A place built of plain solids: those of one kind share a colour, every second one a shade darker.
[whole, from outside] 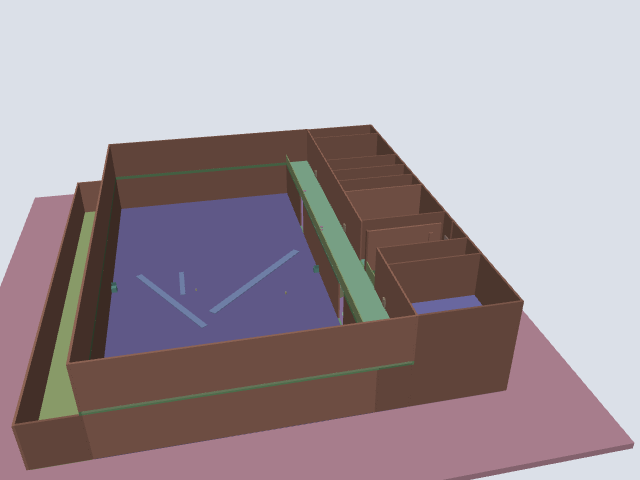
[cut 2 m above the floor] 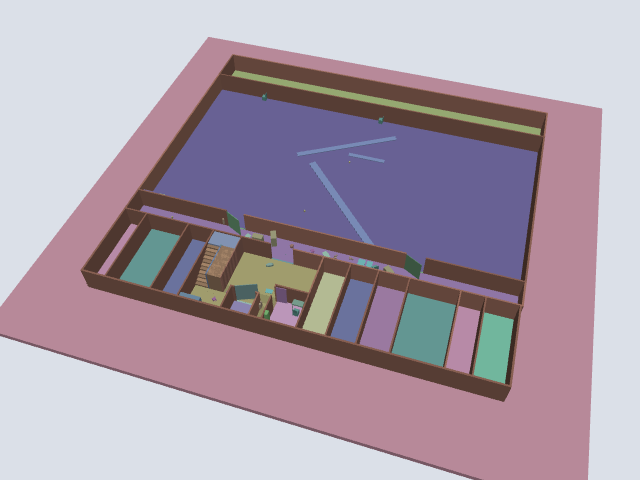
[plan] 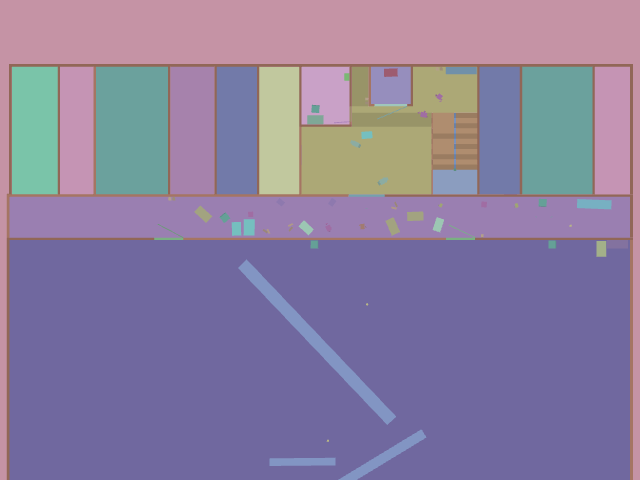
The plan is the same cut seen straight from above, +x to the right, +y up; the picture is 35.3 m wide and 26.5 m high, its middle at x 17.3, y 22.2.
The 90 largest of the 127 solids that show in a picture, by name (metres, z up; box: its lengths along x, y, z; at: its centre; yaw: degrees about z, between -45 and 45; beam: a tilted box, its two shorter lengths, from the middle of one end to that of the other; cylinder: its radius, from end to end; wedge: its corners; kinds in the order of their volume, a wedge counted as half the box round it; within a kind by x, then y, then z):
{
 "under_1": {"box": [46.58, 43.92, 0.5], "at": [17.29, 15.96, -0.79]},
 "floor_court_1": {"box": [34.26, 18.26, 0.5], "at": [17.29, 13.07, -0.25]},
 "wall_1": {"box": [0.16, 3.65, 3.76], "at": [0.08, 1.99, 1.58]},
 "wall_2": {"box": [0.16, 18.26, 3.76], "at": [0.08, 13.07, 1.58]},
 "wall_3": {"box": [0.16, 20.65, 3.65], "at": [0.08, 14.27, 5.59]},
 "wall_4": {"box": [0.16, 2.26, 3.76], "at": [0.08, 23.46, 1.58]},
 "wall_5": {"box": [0.16, 7.01, 7.71], "at": [0.21, 28.25, 3.56]},
 "wall_6": {"box": [0.13, 7.04, 7.71], "at": [2.88, 28.24, 3.56]},
 "wall_7": {"box": [8.14, 0.13, 3.76], "at": [4.07, 22.27, 1.58]},
 "wall_8": {"box": [0.13, 7.04, 3.76], "at": [4.87, 28.24, 1.58]},
 "wall_9": {"box": [0.13, 7.04, 7.71], "at": [8.97, 28.24, 3.56]},
 "wall_10": {"box": [18.88, 0.13, 3.76], "at": [9.44, 24.66, 1.58]},
 "wall_11": {"box": [21.84, 0.13, 3.65], "at": [10.92, 24.66, 5.59]},
 "wall_12": {"box": [0.13, 7.04, 7.71], "at": [11.54, 28.24, 3.56]},
 "wall_13": {"box": [0.13, 7.04, 7.71], "at": [13.88, 28.24, 3.56]},
 "wall_14": {"box": [0.13, 3.73, 3.76], "at": [16.21, 26.59, 1.58]},
 "wall_15": {"box": [0.13, 7.04, 3.65], "at": [16.21, 28.24, 5.59]},
 "wall_16": {"box": [0.13, 3.18, 3.76], "at": [16.21, 30.17, 1.58]},
 "wall_17": {"box": [14.51, 0.13, 3.76], "at": [17.0, 22.27, 1.58]},
 "wall_18": {"box": [34.58, 0.16, 3.76], "at": [17.29, 0.08, 1.58]},
 "wall_19": {"box": [34.58, 0.16, 3.65], "at": [17.29, 3.86, 5.59]},
 "wall_20": {"box": [34.58, 0.13, 3.76], "at": [17.29, 3.88, 1.58]},
 "wall_21": {"box": [34.45, 0.16, 7.71], "at": [17.36, 31.84, 3.56]},
 "wall_22": {"box": [2.91, 0.13, 3.76], "at": [17.61, 28.52, 1.58]},
 "wall_23": {"box": [0.13, 2.17, 3.76], "at": [19.0, 30.68, 1.58]},
 "wall_24": {"box": [0.13, 2.05, 3.76], "at": [20.05, 30.73, 1.58]},
 "wall_25": {"box": [0.13, 7.04, 3.65], "at": [21.62, 28.24, 5.59]},
 "wall_26": {"box": [0.13, 2.05, 3.76], "at": [22.37, 30.73, 1.58]},
 "wall_27": {"box": [0.13, 1.53, 3.65], "at": [23.43, 29.98, 5.59]},
 "wall_28": {"box": [0.17, 4.5, 3.65], "at": [23.45, 26.97, 5.59]},
 "wall_29": {"box": [0.041, 4.5, 3.76], "at": [23.51, 26.97, 1.58]},
 "wall_30": {"box": [0.13, 7.04, 7.71], "at": [26.05, 28.24, 3.56]},
 "wall_31": {"box": [13.7, 0.13, 3.76], "at": [27.73, 24.66, 1.58]},
 "wall_32": {"box": [0.13, 7.04, 7.71], "at": [28.39, 28.24, 3.56]},
 "wall_33": {"box": [8.72, 0.13, 3.76], "at": [30.22, 22.27, 1.58]},
 "wall_34": {"box": [8.6, 0.13, 3.65], "at": [30.28, 24.66, 5.59]},
 "wall_35": {"box": [0.13, 7.04, 3.76], "at": [32.41, 28.24, 1.58]},
 "wall_36": {"box": [0.16, 3.65, 3.76], "at": [34.5, 1.99, 1.58]},
 "wall_37": {"box": [0.16, 18.26, 3.76], "at": [34.5, 13.07, 1.58]},
 "wall_38": {"box": [0.16, 20.65, 3.65], "at": [34.5, 14.27, 5.59]},
 "wall_39": {"box": [0.16, 2.26, 3.76], "at": [34.5, 23.46, 1.58]},
 "wall_40": {"box": [0.16, 7.04, 7.71], "at": [34.5, 28.24, 3.56]},
 "stair_1": {"box": [1.17, 3.14, 2.34], "at": [24.12, 27.65, 0.87]},
 "stair_2": {"box": [1.17, 2.85, 2.49], "at": [24.12, 27.79, 0.95]},
 "stair_3": {"box": [1.17, 2.57, 2.65], "at": [24.12, 27.94, 1.03]},
 "stair_4": {"box": [1.17, 2.28, 2.81], "at": [24.12, 28.08, 1.1]},
 "stair_5": {"box": [1.17, 2.0, 2.96], "at": [24.12, 28.22, 1.18]},
 "stair_6": {"box": [1.17, 1.43, 3.28], "at": [24.12, 28.51, 1.34]},
 "stair_7": {"box": [1.17, 1.14, 3.43], "at": [24.12, 28.65, 1.42]},
 "stair_8": {"box": [1.17, 0.57, 3.75], "at": [24.12, 28.93, 1.57]},
 "stair_9": {"box": [1.17, 0.29, 2.02], "at": [25.39, 26.22, 0.71]},
 "stair_10": {"box": [1.17, 0.57, 1.87], "at": [25.39, 26.37, 0.63]},
 "stair_11": {"box": [1.17, 0.86, 1.71], "at": [25.39, 26.51, 0.56]},
 "stair_12": {"box": [1.17, 1.14, 1.55], "at": [25.39, 26.65, 0.48]},
 "stair_13": {"box": [1.17, 1.43, 1.4], "at": [25.39, 26.79, 0.4]},
 "stair_14": {"box": [1.17, 1.71, 1.24], "at": [25.39, 26.94, 0.32]},
 "stair_15": {"box": [1.17, 2.0, 1.08], "at": [25.39, 27.08, 0.24]},
 "stair_16": {"box": [1.17, 2.28, 0.93], "at": [25.39, 27.22, 0.16]},
 "stair_17": {"box": [1.17, 2.57, 0.77], "at": [25.39, 27.36, 0.09]},
 "stair_18": {"box": [1.17, 2.85, 0.61], "at": [25.39, 27.51, 0.01]},
 "stair_19": {"box": [1.17, 3.14, 0.46], "at": [25.39, 27.65, -0.07]},
 "floor_kit_store_1": {"box": [34.26, 3.65, 0.5], "at": [17.29, 1.99, -0.25]},
 "floor_corridor_1": {"box": [34.26, 2.26, 0.5], "at": [17.29, 23.46, -0.25]},
 "floor_changing_1": {"box": [3.98, 7.04, 0.5], "at": [6.92, 28.24, -0.25]},
 "floor_changing_2": {"box": [3.88, 7.04, 0.5], "at": [30.4, 28.24, -0.25]},
 "floor_foyer_1": {"box": [0.93, 2.18, 0.5], "at": [19.52, 30.67, -0.25]},
 "floor_foyer_2": {"box": [7.21, 3.73, 0.5], "at": [19.89, 26.59, -0.25]},
 "floor_foyer_3": {"box": [4.43, 0.77, 0.5], "at": [21.27, 28.84, -0.25]},
 "floor_foyer_4": {"box": [6.92, 0.36, 0.5], "at": [22.52, 29.4, -0.25]},
 "floor_foyer_5": {"box": [3.55, 2.18, 0.5], "at": [24.21, 30.67, -0.25]},
 "floor_wc_1": {"box": [2.22, 7.04, 0.5], "at": [12.71, 28.24, -0.25]},
 "floor_wc_2": {"box": [2.22, 7.04, 0.5], "at": [27.22, 28.24, -0.25]},
 "floor_showers_1": {"box": [1.85, 7.04, 0.5], "at": [3.88, 28.24, -0.25]},
 "floor_showers_2": {"box": [1.95, 7.04, 0.5], "at": [33.45, 28.24, -0.25]},
 "upper_floor_gallery_1": {"box": [34.26, 2.39, 0.16], "at": [17.29, 23.39, 3.68]},
 "floor_escape_1": {"box": [2.53, 7.04, 0.5], "at": [1.55, 28.24, -0.25]},
 "floor_first_aid_room_1": {"box": [2.43, 7.04, 0.5], "at": [10.26, 28.24, -0.25]},
 "floor_wc_acc_1": {"box": [2.2, 7.04, 0.5], "at": [15.05, 28.24, -0.25]},
 "stair_landing_1": {"box": [2.45, 1.36, 2.18], "at": [24.76, 25.4, 0.79]},
 "upper_floor_1": {"box": [5.96, 7.04, 0.16], "at": [31.44, 28.24, 3.68]},
 "floor_reception_1": {"box": [2.65, 3.18, 0.5], "at": [17.61, 30.17, -0.25]},
 "wall_band_1": {"box": [0.16, 18.26, 0.31], "at": [0.08, 13.07, 3.61]},
 "wall_band_2": {"box": [34.58, 0.13, 0.31], "at": [17.29, 3.88, 3.61]},
 "wall_band_3": {"box": [0.16, 18.26, 0.31], "at": [34.5, 13.07, 3.61]},
 "stair_guard_1": {"box": [34.26, 0.08, 0.93], "at": [17.29, 22.24, 4.23]},
 "floor_lobby_1": {"box": [2.19, 2.05, 0.5], "at": [21.21, 30.73, -0.25]},
 "trophy_cabinet_1": {"box": [1.73, 0.4, 1.9], "at": [25.1, 31.55, 0.95]},
 "table_trolley_1": {"box": [1.9, 0.5, 0.9], "at": [32.44, 24.18, 0.45], "yaw": -2.2},
 "badminton_posts_stowed_1": {"box": [1.16, 0.46, 1.55], "at": [33.73, 21.96, 0.78]},
 "disc_markers_1": {"box": [0.68, 11.97, 0.08], "at": [17.14, 16.55, 0.03], "yaw": 43.6}
}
